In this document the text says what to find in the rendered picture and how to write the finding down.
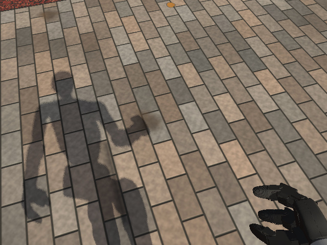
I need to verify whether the robot right hand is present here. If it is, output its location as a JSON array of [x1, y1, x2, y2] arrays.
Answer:
[[249, 183, 327, 245]]

